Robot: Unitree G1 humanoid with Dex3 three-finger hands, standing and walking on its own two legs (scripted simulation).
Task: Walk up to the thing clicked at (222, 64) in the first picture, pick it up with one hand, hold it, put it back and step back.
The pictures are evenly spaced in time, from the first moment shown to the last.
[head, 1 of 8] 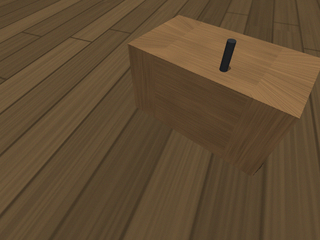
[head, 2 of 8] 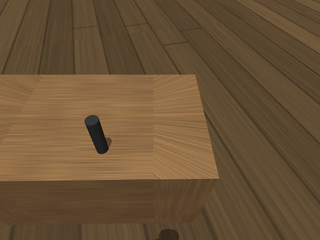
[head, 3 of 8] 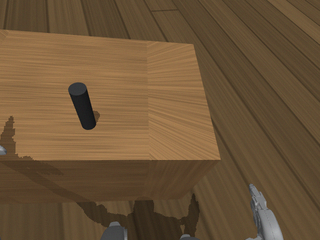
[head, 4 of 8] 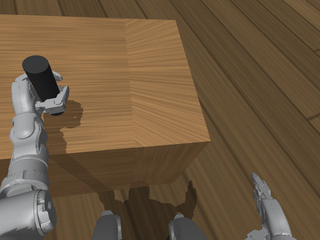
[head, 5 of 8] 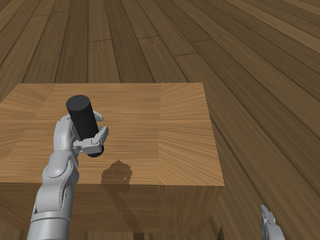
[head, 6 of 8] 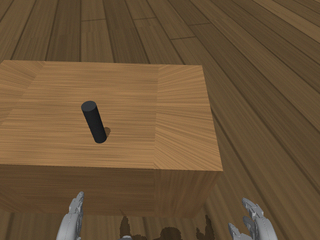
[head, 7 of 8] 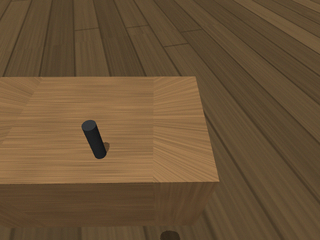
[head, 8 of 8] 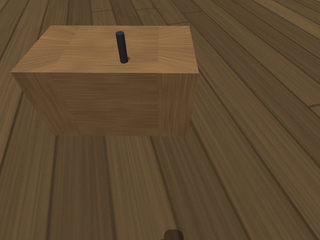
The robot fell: no
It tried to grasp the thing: yes
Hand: left
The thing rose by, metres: 0.24
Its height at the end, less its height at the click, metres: +0.00
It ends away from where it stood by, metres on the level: 0.01
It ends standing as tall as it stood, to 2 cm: yes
